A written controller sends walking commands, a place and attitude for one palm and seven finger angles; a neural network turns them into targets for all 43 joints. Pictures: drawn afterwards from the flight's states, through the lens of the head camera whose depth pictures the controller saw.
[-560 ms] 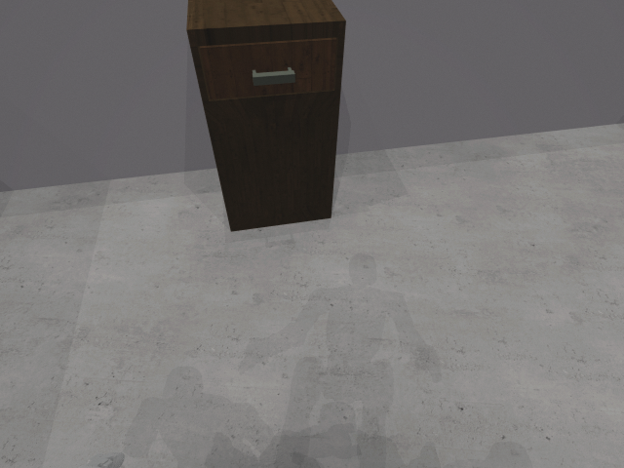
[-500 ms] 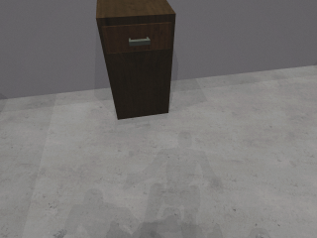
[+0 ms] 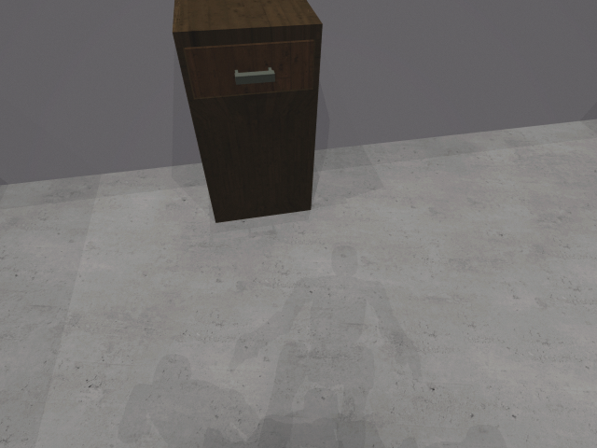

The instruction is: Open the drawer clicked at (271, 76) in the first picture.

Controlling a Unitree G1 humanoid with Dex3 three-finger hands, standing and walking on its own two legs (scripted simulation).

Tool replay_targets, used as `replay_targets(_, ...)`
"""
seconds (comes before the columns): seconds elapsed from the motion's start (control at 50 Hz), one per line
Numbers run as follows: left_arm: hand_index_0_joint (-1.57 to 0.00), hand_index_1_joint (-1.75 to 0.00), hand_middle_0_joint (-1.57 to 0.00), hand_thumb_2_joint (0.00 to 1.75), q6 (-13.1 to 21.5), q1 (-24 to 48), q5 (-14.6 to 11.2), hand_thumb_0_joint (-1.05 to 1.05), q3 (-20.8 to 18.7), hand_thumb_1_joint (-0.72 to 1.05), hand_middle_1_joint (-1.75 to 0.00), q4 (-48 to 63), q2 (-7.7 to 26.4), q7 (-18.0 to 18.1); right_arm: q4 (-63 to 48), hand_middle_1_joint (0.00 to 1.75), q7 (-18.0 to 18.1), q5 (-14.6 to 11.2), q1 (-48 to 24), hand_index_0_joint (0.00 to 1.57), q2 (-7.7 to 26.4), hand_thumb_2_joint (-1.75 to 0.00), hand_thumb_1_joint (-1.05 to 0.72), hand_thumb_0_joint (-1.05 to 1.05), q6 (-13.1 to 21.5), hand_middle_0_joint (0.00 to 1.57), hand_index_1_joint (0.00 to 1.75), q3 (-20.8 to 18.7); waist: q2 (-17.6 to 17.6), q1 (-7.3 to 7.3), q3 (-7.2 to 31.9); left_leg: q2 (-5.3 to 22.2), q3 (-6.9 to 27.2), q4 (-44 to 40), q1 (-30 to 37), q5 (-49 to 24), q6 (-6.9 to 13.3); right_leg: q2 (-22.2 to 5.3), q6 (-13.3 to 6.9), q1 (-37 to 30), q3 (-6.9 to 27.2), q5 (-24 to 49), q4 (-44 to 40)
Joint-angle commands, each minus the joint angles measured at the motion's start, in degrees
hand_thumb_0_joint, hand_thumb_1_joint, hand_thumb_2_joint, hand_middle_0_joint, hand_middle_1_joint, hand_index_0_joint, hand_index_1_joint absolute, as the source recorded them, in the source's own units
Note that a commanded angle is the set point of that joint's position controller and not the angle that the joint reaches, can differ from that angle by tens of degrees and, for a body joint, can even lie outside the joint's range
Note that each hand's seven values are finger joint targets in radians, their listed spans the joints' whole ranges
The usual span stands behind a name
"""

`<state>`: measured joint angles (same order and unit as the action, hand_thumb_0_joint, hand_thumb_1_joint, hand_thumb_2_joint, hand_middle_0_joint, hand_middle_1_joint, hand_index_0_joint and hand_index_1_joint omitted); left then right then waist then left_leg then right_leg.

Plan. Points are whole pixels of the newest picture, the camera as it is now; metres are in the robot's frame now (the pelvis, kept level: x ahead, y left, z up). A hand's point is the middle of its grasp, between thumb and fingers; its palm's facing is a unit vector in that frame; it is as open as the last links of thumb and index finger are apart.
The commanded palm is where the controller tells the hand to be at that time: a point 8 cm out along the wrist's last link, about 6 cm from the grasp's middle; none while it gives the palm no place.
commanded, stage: stand and wait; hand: left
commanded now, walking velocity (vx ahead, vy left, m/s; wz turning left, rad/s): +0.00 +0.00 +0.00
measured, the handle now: (254, 74) +1.18 +0.22 -0.07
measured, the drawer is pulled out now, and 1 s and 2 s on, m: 0.00 0.00 0.00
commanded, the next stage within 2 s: look at it before walking up in 0.32 s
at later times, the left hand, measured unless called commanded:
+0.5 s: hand out of the picture +0.08 +0.24 -0.15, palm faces -0.04 -0.94 -0.33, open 7.3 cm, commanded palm none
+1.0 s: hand out of the picture +0.07 +0.25 -0.15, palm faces -0.04 -0.94 -0.33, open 7.3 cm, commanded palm none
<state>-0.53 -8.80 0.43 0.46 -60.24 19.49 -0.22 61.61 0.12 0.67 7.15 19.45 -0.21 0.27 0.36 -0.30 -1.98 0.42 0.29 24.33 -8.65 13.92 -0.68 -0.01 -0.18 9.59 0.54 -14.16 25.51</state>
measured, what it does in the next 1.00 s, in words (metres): stands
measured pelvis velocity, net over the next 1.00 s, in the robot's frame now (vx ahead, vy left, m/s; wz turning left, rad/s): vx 0.00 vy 0.00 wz -0.01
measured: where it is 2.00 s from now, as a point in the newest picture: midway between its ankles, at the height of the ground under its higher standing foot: (320, 433)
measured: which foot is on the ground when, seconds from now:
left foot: down 0.00-1.00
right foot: down 0.00-1.00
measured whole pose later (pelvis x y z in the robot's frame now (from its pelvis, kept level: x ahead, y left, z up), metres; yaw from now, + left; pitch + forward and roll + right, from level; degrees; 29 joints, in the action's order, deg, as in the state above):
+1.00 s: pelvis +0.00 +0.00 +0.00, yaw -1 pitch -2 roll +0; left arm 0.0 -8.0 0.6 0.5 -62.1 19.7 -0.3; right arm 63.6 -0.1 0.4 6.0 19.3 0.3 0.4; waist 0.4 -0.4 -2.1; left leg 0.7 -0.4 21.1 -7.4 12.1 -0.7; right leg 0.2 -0.1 8.7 1.2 -12.2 22.4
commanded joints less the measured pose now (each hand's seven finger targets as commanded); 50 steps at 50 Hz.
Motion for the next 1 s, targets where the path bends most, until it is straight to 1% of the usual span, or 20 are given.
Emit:
replay_targets(0.0,-0.2,-0.3,-0.2,0.9,1.94,3.61,0.0,0.0,-2.49,0.9,-0.3,3.44,11.9,0.95,-3.57,0.3,0.71,-0.02,-3.48,0.2,11.3,-0.9,-0.9,0.0,1.93,0.2,0.3,-2.26,0.05,0.34,4.83,5.84,4.51,-3.88,0.42,-8.64,2.5,-6.77,-2.21,-1.29,6.57,9.92,-4.94)
replay_targets(0.06,-0.2,-0.3,-0.2,0.9,1.98,3.65,0.0,0.0,-2.42,0.9,-0.3,3.01,12.01,0.97,-3.03,0.3,0.66,-0.07,-3.27,0.2,11.33,-0.9,-0.9,0.0,1.94,0.2,0.3,-2.25,0.24,0.28,4.54,5.92,4.56,-4.22,0.52,-8.54,2.46,-6.77,-2.18,-1.15,6.61,9.83,-5.19)
replay_targets(0.08,-0.2,-0.3,-0.2,0.9,1.95,3.65,-0.02,0.0,-2.42,0.9,-0.3,2.8,11.95,0.95,-2.78,0.3,0.68,-0.04,-3.29,0.2,11.48,-0.9,-0.9,0.0,1.94,0.2,0.3,-2.22,-0.15,0.31,4.43,5.98,4.47,-4.45,0.67,-8.18,2.38,-6.75,-2.14,-0.97,6.59,9.29,-5.36)
replay_targets(0.18,-0.2,-0.3,-0.2,0.9,1.85,3.83,0.09,0.0,-2.31,0.9,-0.3,2.43,12.0,0.89,-2.19,0.3,0.56,-0.04,-3.08,0.2,11.41,-0.9,-0.9,0.0,1.83,0.2,0.3,-2.22,0.39,0.25,2.51,6.01,4.51,-5.39,-0.16,-5.61,2.39,-6.57,-2.03,0.44,7.08,5.51,-6.59)
replay_targets(0.26,-0.2,-0.3,-0.2,0.9,1.78,3.94,0.15,0.0,-2.27,0.9,-0.3,2.29,11.93,0.82,-1.95,0.3,0.5,-0.04,-2.74,0.2,11.5,-0.9,-0.9,0.0,1.88,0.2,0.3,-2.22,-0.1,0.35,2.63,6.0,4.82,-5.77,-0.24,-4.38,2.44,-6.33,-1.91,1.01,7.29,3.18,-6.88)
replay_targets(0.28,-0.2,-0.3,-0.2,0.9,1.79,4.0,0.16,0.0,-2.3,0.9,-0.3,2.3,11.85,0.81,-1.92,0.3,0.49,-0.02,-2.81,0.2,11.42,-0.9,-0.9,0.0,1.91,0.2,0.3,-2.22,-0.18,0.29,2.28,6.02,4.87,-5.85,-0.51,-4.55,2.46,-6.35,-1.93,1.07,7.29,3.33,-6.98)
replay_targets(0.34,-0.2,-0.3,-0.2,0.9,1.88,3.83,0.15,0.0,-2.3,0.9,-0.3,2.29,11.78,0.84,-1.93,0.3,0.5,-0.04,-2.68,0.2,11.51,-0.9,-0.9,0.0,2.03,0.2,0.3,-2.24,-0.04,0.33,3.6,6.19,4.84,-5.72,0.44,-5.83,2.48,-6.35,-1.91,0.62,7.13,4.99,-6.52)
replay_targets(0.4,-0.2,-0.3,-0.2,0.9,2.0,3.88,0.14,0.0,-2.32,0.9,-0.3,2.28,11.72,0.86,-1.82,0.3,0.54,-0.09,-2.89,0.2,11.51,-0.9,-0.9,0.0,2.15,0.2,0.3,-2.28,-0.06,0.31,4.24,6.39,4.61,-5.5,0.97,-7.99,2.41,-6.4,-1.89,-0.13,6.93,8.27,-6.0)
replay_targets(0.44,-0.2,-0.3,-0.2,0.9,2.09,3.87,0.17,0.0,-2.34,0.9,-0.3,2.27,11.78,0.91,-1.91,0.3,0.54,-0.14,-2.82,0.2,11.47,-0.9,-0.9,0.0,2.13,0.2,0.3,-2.3,0.69,0.41,4.71,6.41,4.62,-5.24,1.25,-8.67,2.4,-6.56,-1.94,-0.54,6.84,9.4,-5.89)
replay_targets(0.52,-0.2,-0.3,-0.2,0.9,2.03,3.93,0.2,0.0,-2.34,0.9,-0.3,2.27,11.69,0.95,-1.78,0.3,0.55,-0.21,-3.07,0.2,11.49,-0.9,-0.9,0.0,2.09,0.2,0.3,-2.32,-0.29,0.3,3.76,6.46,4.76,-5.76,1.02,-8.59,2.4,-6.36,-1.83,-0.29,6.69,9.2,-5.93)
replay_targets(0.6,-0.2,-0.3,-0.2,0.9,1.98,3.97,0.19,0.0,-2.3,0.9,-0.3,2.12,11.69,0.89,-1.78,0.3,0.57,-0.15,-3.31,0.2,11.57,-0.9,-0.9,0.0,2.09,0.2,0.3,-2.29,-0.13,0.37,3.53,6.49,4.66,-6.1,1.45,-8.27,2.36,-6.39,-1.76,0.01,6.7,8.9,-6.27)
replay_targets(0.66,-0.2,-0.3,-0.2,0.9,1.96,3.96,0.25,0.0,-2.38,0.9,-0.3,2.07,11.68,0.86,-1.75,0.3,0.56,-0.15,-3.37,0.2,11.55,-0.9,-0.9,0.0,2.14,0.2,0.3,-2.26,-0.9,0.32,3.66,6.56,4.67,-6.29,1.28,-8.43,2.37,-6.34,-1.7,-0.36,6.54,9.07,-6.21)
replay_targets(0.7,-0.2,-0.3,-0.2,0.9,1.98,3.72,0.22,0.0,-2.31,0.9,-0.3,1.94,11.69,0.85,-1.72,0.3,0.57,-0.2,-3.51,0.2,11.58,-0.9,-0.9,0.0,2.15,0.2,0.3,-2.24,-0.69,0.2,3.68,6.56,4.76,-6.35,1.43,-8.5,2.43,-6.42,-1.65,-0.48,6.51,9.05,-6.43)
replay_targets(0.72,-0.2,-0.3,-0.2,0.9,2.0,3.72,0.27,0.0,-2.36,0.9,-0.3,1.98,11.78,0.87,-1.89,0.3,0.56,-0.25,-3.52,0.2,11.57,-0.9,-0.9,0.0,2.05,0.2,0.3,-2.24,0.18,0.26,3.58,6.5,4.82,-6.09,1.55,-8.62,2.42,-6.4,-1.7,-0.32,6.63,9.16,-6.57)
replay_targets(0.8,-0.2,-0.3,-0.2,0.9,2.04,3.59,0.21,0.0,-2.25,0.9,-0.3,1.82,11.84,0.81,-1.79,0.3,0.56,-0.19,-3.68,0.2,11.7,-0.9,-0.9,0.0,2.11,0.2,0.3,-2.23,-0.52,0.31,3.95,6.51,4.72,-6.18,2.19,-9.03,2.41,-6.51,-1.69,-0.39,6.67,9.78,-6.66)
replay_targets(0.82,-0.2,-0.3,-0.2,0.9,2.11,3.56,0.25,0.0,-2.32,0.9,-0.3,1.87,11.87,0.84,-1.85,0.3,0.55,-0.25,-3.56,0.2,11.64,-0.9,-0.9,0.0,2.0,0.2,0.3,-2.3,0.37,0.38,4.24,6.55,4.64,-5.91,2.28,-9.05,2.4,-6.5,-1.74,-0.44,6.77,10.02,-6.74)
replay_targets(0.92,-0.2,-0.3,-0.2,0.9,2.21,3.51,0.18,0.0,-2.32,0.9,-0.3,1.77,11.98,0.9,-1.73,0.3,0.6,-0.29,-3.55,0.2,11.83,-0.9,-0.9,0.0,2.06,0.2,0.3,-2.24,0.16,0.37,4.92,6.67,4.57,-5.86,2.93,-10.6,2.31,-6.6,-1.81,-1.3,6.78,12.2,-6.5)
replay_targets(0.94,-0.2,-0.3,-0.2,0.9,2.18,3.61,0.16,0.0,-2.29,0.9,-0.3,1.78,11.99,0.91,-1.66,0.3,0.63,-0.24,-3.7,0.2,11.78,-0.9,-0.9,0.0,2.07,0.2,0.3,-2.22,-0.11,0.37,4.16,6.66,4.4,-5.99,2.64,-10.62,2.21,-6.64,-1.8,-1.05,6.74,12.39,-6.56)
replay_targets(0.96,-0.2,-0.3,-0.2,0.9,2.15,3.6,0.18,0.0,-2.29,0.9,-0.3,1.67,12.0,0.91,-1.63,0.3,0.61,-0.24,-3.57,0.2,11.77,-0.9,-0.9,0.0,2.1,0.2,0.3,-2.21,-0.33,0.43,4.68,6.72,4.44,-6.29,2.73,-10.57,2.25,-6.64,-1.77,-1.46,6.61,12.24,-6.45)
replay_targets(0.98,-0.2,-0.3,-0.2,0.9,1.66,1.86,0.09,0.0,-1.71,0.9,-0.3,0.97,8.48,0.97,-0.94,0.3,0.57,0.02,-2.3,0.2,8.37,-0.9,-0.9,0.0,1.79,0.2,0.3,-1.47,-0.23,0.32,5.42,6.76,3.3,-5.55,3.53,-8.81,1.67,-6.34,-1.41,-1.3,6.7,10.49,-6.26)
